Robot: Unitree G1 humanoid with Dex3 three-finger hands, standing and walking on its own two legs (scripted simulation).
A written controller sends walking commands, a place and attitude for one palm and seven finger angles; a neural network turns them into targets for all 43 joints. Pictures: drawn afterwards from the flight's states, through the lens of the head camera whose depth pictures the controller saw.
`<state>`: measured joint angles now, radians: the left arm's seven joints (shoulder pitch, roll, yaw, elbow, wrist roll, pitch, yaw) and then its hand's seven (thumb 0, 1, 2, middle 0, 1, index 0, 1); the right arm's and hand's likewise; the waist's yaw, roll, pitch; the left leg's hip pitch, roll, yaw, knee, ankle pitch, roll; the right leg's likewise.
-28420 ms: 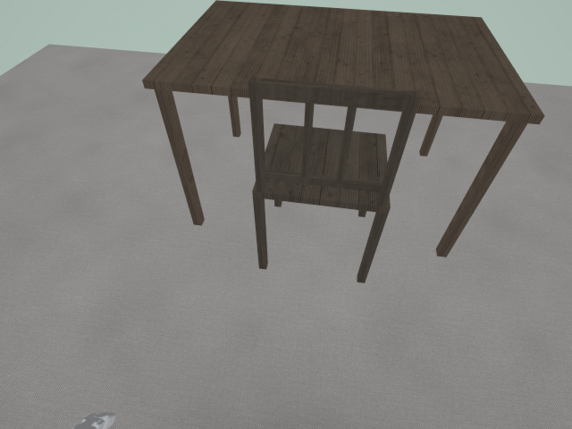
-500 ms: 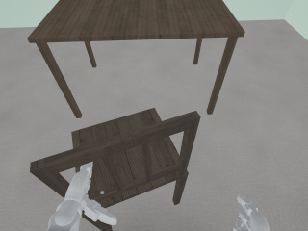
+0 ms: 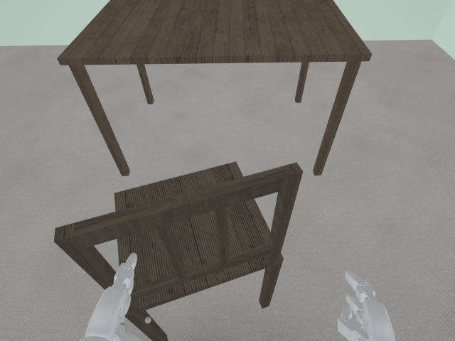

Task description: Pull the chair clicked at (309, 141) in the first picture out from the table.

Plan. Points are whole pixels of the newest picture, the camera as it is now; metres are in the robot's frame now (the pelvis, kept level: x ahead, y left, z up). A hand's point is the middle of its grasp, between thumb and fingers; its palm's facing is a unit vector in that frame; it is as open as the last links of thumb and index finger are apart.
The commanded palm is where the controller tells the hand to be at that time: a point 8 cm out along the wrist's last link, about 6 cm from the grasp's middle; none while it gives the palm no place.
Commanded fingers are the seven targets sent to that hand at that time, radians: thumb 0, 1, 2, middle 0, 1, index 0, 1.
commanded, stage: draw the hand back to the body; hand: left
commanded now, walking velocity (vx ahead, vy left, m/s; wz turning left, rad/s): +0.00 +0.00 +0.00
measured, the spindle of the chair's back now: (173, 252) +0.31 +0.13 -0.06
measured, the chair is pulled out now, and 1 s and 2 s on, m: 0.60 0.59 0.59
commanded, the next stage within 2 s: step back with the hand held close in 1.66 s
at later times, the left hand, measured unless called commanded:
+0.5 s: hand (126, 321) +0.16 +0.16 +0.04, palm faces -0.02 -1.00 -0.08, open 17.4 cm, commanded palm +0.13 +0.23 +0.09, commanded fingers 0.00 -0.48 0.23 -0.01 -0.01 -0.01 -0.01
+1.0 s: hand (63, 295) +0.17 +0.22 +0.12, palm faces +0.28 -0.86 -0.43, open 12.1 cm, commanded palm +0.14 +0.27 +0.17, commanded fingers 0.00 0.43 0.67 -0.14 -0.20 -0.14 -0.20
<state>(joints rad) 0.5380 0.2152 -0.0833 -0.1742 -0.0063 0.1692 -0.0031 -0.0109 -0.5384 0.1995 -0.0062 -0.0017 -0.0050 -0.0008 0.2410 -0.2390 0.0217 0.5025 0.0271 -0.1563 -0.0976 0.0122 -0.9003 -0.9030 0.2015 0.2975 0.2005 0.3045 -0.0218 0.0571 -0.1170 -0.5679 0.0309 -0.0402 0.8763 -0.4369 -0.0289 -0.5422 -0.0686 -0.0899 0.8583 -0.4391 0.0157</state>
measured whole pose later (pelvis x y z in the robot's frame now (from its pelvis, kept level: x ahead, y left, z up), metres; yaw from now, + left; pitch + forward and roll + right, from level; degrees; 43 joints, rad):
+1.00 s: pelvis +0.01 -0.01 +0.03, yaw +0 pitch -4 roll +0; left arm 0.61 0.35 0.12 -0.38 -0.05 0.05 0.14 0.00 0.09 0.50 -0.10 -0.13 -0.34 -0.25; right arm 0.16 -0.23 0.05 0.65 0.02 -0.20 -0.13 0.01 -0.90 -0.90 0.20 0.30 0.20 0.30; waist 0.08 0.09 0.02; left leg -0.18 0.05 -0.04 0.57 -0.33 -0.04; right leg -0.16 -0.04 -0.11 0.56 -0.33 0.00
